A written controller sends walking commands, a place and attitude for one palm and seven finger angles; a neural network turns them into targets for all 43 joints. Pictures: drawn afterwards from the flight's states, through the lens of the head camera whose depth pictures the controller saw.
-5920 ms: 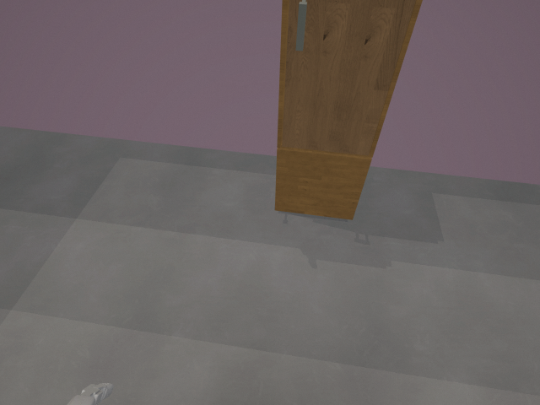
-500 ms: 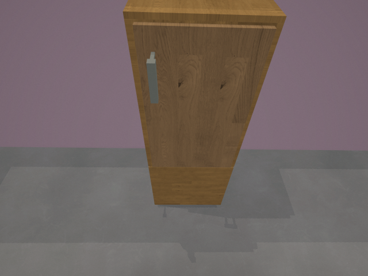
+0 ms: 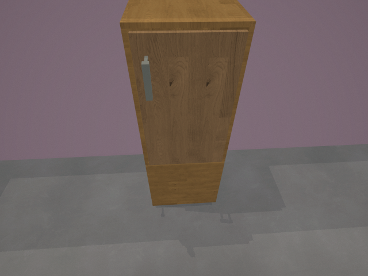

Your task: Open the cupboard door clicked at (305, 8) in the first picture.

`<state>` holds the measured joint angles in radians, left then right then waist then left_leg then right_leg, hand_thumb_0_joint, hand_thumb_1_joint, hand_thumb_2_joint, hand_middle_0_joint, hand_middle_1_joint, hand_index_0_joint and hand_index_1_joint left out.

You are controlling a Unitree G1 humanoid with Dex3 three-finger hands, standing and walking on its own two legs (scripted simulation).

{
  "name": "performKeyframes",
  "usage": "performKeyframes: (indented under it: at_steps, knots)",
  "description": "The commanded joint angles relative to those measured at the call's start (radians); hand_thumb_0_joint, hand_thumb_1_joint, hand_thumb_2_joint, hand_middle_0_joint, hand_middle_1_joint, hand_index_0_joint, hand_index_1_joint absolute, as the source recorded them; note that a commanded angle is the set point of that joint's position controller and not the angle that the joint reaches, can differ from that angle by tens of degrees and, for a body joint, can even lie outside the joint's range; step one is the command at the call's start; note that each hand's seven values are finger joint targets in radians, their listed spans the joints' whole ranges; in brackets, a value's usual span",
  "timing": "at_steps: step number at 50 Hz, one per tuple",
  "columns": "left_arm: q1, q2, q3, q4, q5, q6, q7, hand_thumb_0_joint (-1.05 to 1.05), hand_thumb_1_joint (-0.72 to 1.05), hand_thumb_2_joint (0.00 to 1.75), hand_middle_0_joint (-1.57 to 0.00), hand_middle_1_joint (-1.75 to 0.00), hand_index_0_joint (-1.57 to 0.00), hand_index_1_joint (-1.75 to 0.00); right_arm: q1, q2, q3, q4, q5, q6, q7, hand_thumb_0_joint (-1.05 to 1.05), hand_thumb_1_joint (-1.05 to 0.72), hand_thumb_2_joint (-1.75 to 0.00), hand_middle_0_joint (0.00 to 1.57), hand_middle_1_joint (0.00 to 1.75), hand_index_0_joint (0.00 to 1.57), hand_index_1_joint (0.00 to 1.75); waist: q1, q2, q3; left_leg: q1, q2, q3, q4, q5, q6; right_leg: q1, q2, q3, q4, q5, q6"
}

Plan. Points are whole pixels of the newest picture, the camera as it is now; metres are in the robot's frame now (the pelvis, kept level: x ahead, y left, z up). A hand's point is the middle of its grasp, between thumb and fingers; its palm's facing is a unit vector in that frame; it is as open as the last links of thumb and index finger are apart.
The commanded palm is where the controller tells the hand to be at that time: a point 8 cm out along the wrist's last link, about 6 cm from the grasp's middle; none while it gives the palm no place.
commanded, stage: shuffle to correct the standing spot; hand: left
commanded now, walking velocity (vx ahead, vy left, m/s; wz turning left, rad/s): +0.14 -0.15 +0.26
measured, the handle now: (147, 78) +0.64 +0.14 +0.12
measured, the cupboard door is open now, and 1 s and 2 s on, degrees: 0 0 0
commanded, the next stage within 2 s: come to a stop and stand still in 1.00 s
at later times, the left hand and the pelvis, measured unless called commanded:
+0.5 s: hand out of the picture -0.06 +0.11 -0.18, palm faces +0.13 -0.98 -0.12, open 7.4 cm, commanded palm none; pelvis -0.01 -0.05 +0.00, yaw +4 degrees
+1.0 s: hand out of the picture +0.03 +0.00 -0.17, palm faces +0.17 -0.98 -0.11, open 7.4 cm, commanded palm none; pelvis +0.07 -0.13 +0.00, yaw +5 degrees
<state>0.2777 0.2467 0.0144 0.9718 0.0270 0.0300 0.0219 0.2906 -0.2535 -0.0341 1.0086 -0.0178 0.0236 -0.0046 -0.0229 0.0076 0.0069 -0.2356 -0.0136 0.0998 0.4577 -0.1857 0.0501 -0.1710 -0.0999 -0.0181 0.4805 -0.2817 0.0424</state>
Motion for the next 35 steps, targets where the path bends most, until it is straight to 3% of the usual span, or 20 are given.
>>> performKeyframes:
  at_steps: [1, 4, 6, 8, 9, 11, 13, 15, 16, 17, 18, 19, 21, 23, 28, 31, 32, 33, 34, 35]
  knots:
    - [0.132, 0.059, 0.022, -0.005, 0.007, 0.003, -0.002, 0.00, 0.90, 0.90, -0.20, -0.30, -0.20, -0.30, -0.022, -0.125, -0.036, -0.054, -0.009, -0.006, -0.010, 0.00, -0.90, -0.90, 0.20, 0.30, 0.20, 0.30, 0.036, 0.066, 0.080, -0.153, 0.169, -0.254, -0.296, -0.545, 0.000, -0.025, 0.065, -0.065, -0.013, -0.176, -0.039]
    - [0.195, 0.045, 0.026, 0.017, 0.006, 0.008, -0.011, 0.00, 0.90, 0.90, -0.20, -0.30, -0.20, -0.30, -0.020, -0.119, -0.040, -0.043, -0.010, 0.004, -0.017, 0.00, -0.90, -0.90, 0.20, 0.30, 0.20, 0.30, 0.049, 0.056, 0.100, -0.191, 0.149, -0.233, -0.258, -0.514, -0.001, 0.002, 0.066, -0.065, -0.050, -0.164, -0.053]
    - [0.231, 0.047, 0.036, 0.030, 0.005, 0.008, -0.011, 0.00, 0.90, 0.90, -0.20, -0.30, -0.20, -0.30, -0.005, -0.084, -0.039, -0.037, -0.011, 0.012, -0.022, 0.00, -0.90, -0.90, 0.20, 0.30, 0.20, 0.30, 0.050, -0.006, 0.096, -0.211, 0.080, -0.158, -0.138, -0.474, -0.022, -0.017, 0.024, 0.007, -0.134, -0.273, -0.079]
    - [0.219, 0.092, 0.054, 0.030, 0.001, 0.004, 0.000, 0.00, 0.90, 0.90, -0.20, -0.30, -0.20, -0.30, 0.016, -0.006, -0.030, -0.044, -0.009, 0.021, -0.023, 0.00, -0.90, -0.90, 0.20, 0.30, 0.20, 0.30, 0.038, -0.220, 0.097, -0.223, -0.018, -0.015, 0.240, -0.284, -0.047, -0.109, -0.144, 0.230, -0.327, -0.487, -0.159]
    - [0.166, 0.100, 0.062, 0.011, -0.002, -0.002, 0.010, 0.00, 0.90, 0.90, -0.20, -0.30, -0.20, -0.30, 0.024, 0.005, -0.036, -0.046, -0.007, 0.024, -0.023, 0.00, -0.90, -0.90, 0.20, 0.30, 0.20, 0.30, 0.020, -0.264, 0.092, -0.194, 0.003, -0.015, 0.453, -0.249, -0.041, -0.203, -0.235, 0.317, -0.406, -0.516, -0.211]
    - [0.056, 0.066, 0.058, -0.015, -0.003, -0.019, 0.015, 0.00, 0.90, 0.90, -0.20, -0.30, -0.20, -0.30, 0.073, 0.017, -0.042, -0.027, -0.004, 0.013, -0.017, 0.00, -0.90, -0.90, 0.20, 0.30, 0.20, 0.30, -0.037, -0.176, 0.050, -0.162, 0.057, -0.055, 0.583, -0.268, -0.024, -0.227, -0.212, 0.207, -0.351, -0.298, -0.222]
    - [0.067, 0.052, 0.049, 0.003, 0.010, -0.029, 0.009, 0.00, 0.90, 0.90, -0.20, -0.30, -0.20, -0.30, 0.132, 0.063, -0.030, -0.009, 0.002, -0.007, -0.007, 0.00, -0.90, -0.90, 0.20, 0.30, 0.20, 0.30, -0.047, -0.117, 0.073, -0.070, 0.055, -0.007, 0.291, -0.293, -0.024, -0.239, -0.142, 0.085, -0.248, -0.277, -0.176]
    - [0.107, 0.025, 0.041, 0.029, 0.005, -0.017, 0.006, 0.00, 0.90, 0.90, -0.20, -0.30, -0.20, -0.30, 0.199, 0.076, -0.023, 0.024, -0.001, -0.018, -0.013, 0.00, -0.90, -0.90, 0.20, 0.30, 0.20, 0.30, -0.049, -0.101, 0.120, 0.097, 0.033, 0.031, 0.053, -0.210, -0.036, -0.348, -0.074, 0.050, -0.135, -0.382, -0.137]
    - [0.139, -0.010, 0.032, 0.038, 0.000, -0.009, -0.001, 0.00, 0.90, 0.90, -0.20, -0.30, -0.20, -0.30, 0.241, 0.032, -0.027, 0.035, -0.005, -0.027, -0.025, 0.00, -0.90, -0.90, 0.20, 0.30, 0.20, 0.30, -0.049, 0.035, 0.134, 0.123, 0.089, -0.095, -0.061, -0.297, -0.024, -0.401, -0.014, 0.016, 0.026, -0.346, -0.110]
    - [0.177, -0.072, 0.025, 0.028, -0.007, -0.010, -0.010, 0.00, 0.90, 0.90, -0.20, -0.30, -0.20, -0.30, 0.282, -0.051, -0.048, 0.033, -0.017, -0.038, -0.035, 0.00, -0.90, -0.90, 0.20, 0.30, 0.20, 0.30, -0.050, 0.284, 0.138, 0.131, 0.323, -0.447, -0.266, -0.539, 0.045, -0.515, 0.073, -0.080, 0.276, -0.259, -0.059]
    - [0.116, -0.064, 0.033, -0.010, 0.003, -0.006, -0.017, 0.00, 0.90, 0.90, -0.20, -0.30, -0.20, -0.30, 0.270, -0.114, -0.066, 0.023, -0.018, -0.041, -0.047, 0.00, -0.90, -0.90, 0.20, 0.30, 0.20, 0.30, -0.050, 0.249, 0.196, 0.014, 0.465, -0.595, -0.399, -0.668, 0.120, -0.549, 0.040, -0.025, 0.455, -0.190, -0.056]
    - [0.107, -0.038, 0.045, -0.028, 0.008, -0.011, -0.032, 0.00, 0.90, 0.90, -0.20, -0.30, -0.20, -0.30, 0.204, -0.126, -0.070, 0.000, -0.014, -0.044, -0.054, 0.00, -0.90, -0.90, 0.20, 0.30, 0.20, 0.30, -0.009, 0.124, 0.185, -0.040, 0.467, -0.556, -0.398, -0.622, 0.137, -0.515, -0.006, 0.013, 0.526, -0.132, -0.053]
    - [0.141, -0.061, 0.048, 0.022, 0.017, -0.003, -0.033, 0.00, 0.90, 0.90, -0.20, -0.30, -0.20, -0.30, 0.119, -0.054, -0.047, 0.003, -0.015, -0.057, -0.049, 0.00, -0.90, -0.90, 0.20, 0.30, 0.20, 0.30, 0.018, 0.163, 0.152, -0.132, 0.374, -0.413, -0.379, -0.507, 0.087, -0.438, -0.002, 0.028, 0.590, -0.018, -0.047]
    - [0.156, -0.077, 0.048, 0.026, 0.011, -0.006, -0.037, 0.00, 0.90, 0.90, -0.20, -0.30, -0.20, -0.30, 0.102, -0.023, -0.039, 0.004, -0.011, -0.068, -0.049, 0.00, -0.90, -0.90, 0.20, 0.30, 0.20, 0.30, 0.028, 0.127, 0.139, -0.110, 0.339, -0.301, -0.346, -0.356, 0.097, -0.414, -0.015, 0.021, 0.551, 0.026, -0.035]
    - [0.102, -0.115, 0.043, 0.001, 0.002, -0.019, -0.042, 0.00, 0.90, 0.90, -0.20, -0.30, -0.20, -0.30, 0.101, -0.048, -0.059, 0.015, -0.021, -0.061, -0.041, 0.00, -0.90, -0.90, 0.20, 0.30, 0.20, 0.30, 0.008, 0.101, 0.090, -0.080, 0.304, -0.189, -0.269, -0.279, 0.099, -0.233, 0.019, -0.074, 0.213, -0.034, -0.021]
    - [0.168, -0.104, 0.050, 0.030, 0.003, -0.028, -0.038, 0.00, 0.90, 0.90, -0.20, -0.30, -0.20, -0.30, 0.091, -0.043, -0.063, 0.023, -0.020, -0.044, -0.035, 0.00, -0.90, -0.90, 0.20, 0.30, 0.20, 0.30, 0.039, 0.082, 0.089, -0.177, 0.267, -0.151, -0.160, -0.386, 0.060, -0.033, 0.070, -0.122, 0.045, 0.042, -0.024]
    - [0.233, -0.078, 0.056, 0.046, 0.004, -0.034, -0.033, 0.00, 0.90, 0.90, -0.20, -0.30, -0.20, -0.30, 0.089, -0.020, -0.059, 0.022, -0.019, -0.041, -0.032, 0.00, -0.90, -0.90, 0.20, 0.30, 0.20, 0.30, 0.068, 0.013, 0.065, -0.222, 0.215, -0.114, -0.043, -0.399, 0.032, 0.067, 0.068, -0.095, -0.032, 0.014, -0.034]
    - [0.281, -0.019, 0.067, 0.060, 0.009, -0.044, -0.022, 0.00, 0.90, 0.90, -0.20, -0.30, -0.20, -0.30, 0.093, 0.031, -0.047, 0.015, -0.011, -0.040, -0.028, 0.00, -0.90, -0.90, 0.20, 0.30, 0.20, 0.30, 0.090, -0.147, 0.055, -0.346, 0.119, -0.010, 0.177, -0.415, -0.004, 0.160, -0.057, 0.083, -0.137, -0.150, -0.078]
    - [0.313, 0.067, 0.081, 0.060, 0.004, -0.051, -0.008, 0.00, 0.90, 0.90, -0.20, -0.30, -0.20, -0.30, 0.079, 0.092, -0.029, -0.017, -0.004, -0.039, -0.019, 0.00, -0.90, -0.90, 0.20, 0.30, 0.20, 0.30, 0.100, -0.362, 0.035, -0.455, 0.037, 0.051, 0.443, -0.446, -0.028, 0.179, -0.250, 0.370, -0.303, -0.310, -0.165]
    - [0.309, 0.064, 0.082, 0.053, -0.005, -0.050, -0.001, 0.00, 0.90, 0.90, -0.20, -0.30, -0.20, -0.30, 0.013, 0.057, -0.035, -0.042, -0.009, -0.035, -0.014, 0.00, -0.90, -0.90, 0.20, 0.30, 0.20, 0.30, 0.107, -0.230, 0.071, -0.464, 0.069, -0.043, 0.588, -0.391, -0.015, 0.083, -0.276, 0.414, -0.361, -0.387, -0.215]
